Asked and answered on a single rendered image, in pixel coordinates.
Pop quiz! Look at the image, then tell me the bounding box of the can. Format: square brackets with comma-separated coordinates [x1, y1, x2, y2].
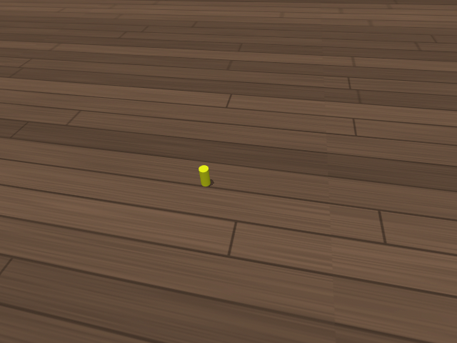
[199, 165, 211, 187]

